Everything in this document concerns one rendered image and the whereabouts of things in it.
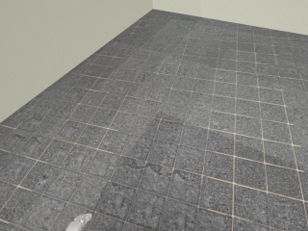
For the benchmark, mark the robot left hand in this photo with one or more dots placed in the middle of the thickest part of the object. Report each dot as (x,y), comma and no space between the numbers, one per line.
(79,222)

